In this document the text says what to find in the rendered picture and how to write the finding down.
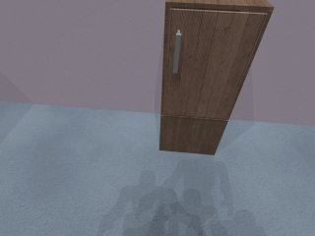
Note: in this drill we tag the handle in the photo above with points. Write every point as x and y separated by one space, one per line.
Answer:
176 51

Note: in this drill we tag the cupboard door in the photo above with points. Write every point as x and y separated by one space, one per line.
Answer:
215 50

